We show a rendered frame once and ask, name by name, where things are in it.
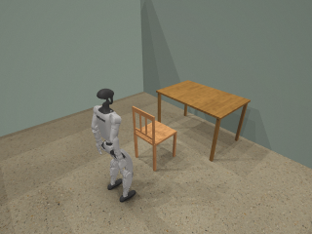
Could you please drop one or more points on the left robot upper arm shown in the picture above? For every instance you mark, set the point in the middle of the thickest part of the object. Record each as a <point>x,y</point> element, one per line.
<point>94,125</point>

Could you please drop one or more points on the robot left hand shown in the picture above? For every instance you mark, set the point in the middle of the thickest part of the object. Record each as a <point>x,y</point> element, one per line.
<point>98,145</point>

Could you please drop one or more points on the table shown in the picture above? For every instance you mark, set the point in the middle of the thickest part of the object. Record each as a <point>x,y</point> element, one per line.
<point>211,101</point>

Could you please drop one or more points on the robot right thigh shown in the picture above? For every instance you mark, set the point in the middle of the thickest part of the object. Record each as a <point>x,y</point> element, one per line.
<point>129,161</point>

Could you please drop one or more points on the right robot upper arm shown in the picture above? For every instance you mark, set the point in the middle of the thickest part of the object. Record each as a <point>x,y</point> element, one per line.
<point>115,121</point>

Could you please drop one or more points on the chair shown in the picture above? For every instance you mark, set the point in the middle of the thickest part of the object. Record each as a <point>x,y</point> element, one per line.
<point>153,133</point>

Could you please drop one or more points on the robot right hand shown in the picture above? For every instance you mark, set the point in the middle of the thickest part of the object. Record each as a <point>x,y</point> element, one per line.
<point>122,164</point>

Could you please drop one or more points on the robot right forearm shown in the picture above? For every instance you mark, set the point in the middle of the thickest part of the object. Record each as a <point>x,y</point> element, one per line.
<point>116,148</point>

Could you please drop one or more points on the robot left shin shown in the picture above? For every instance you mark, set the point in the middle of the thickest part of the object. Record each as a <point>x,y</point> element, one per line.
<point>113,174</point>

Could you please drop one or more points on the robot left forearm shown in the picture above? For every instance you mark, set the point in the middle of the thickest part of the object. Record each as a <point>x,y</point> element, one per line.
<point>97,135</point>

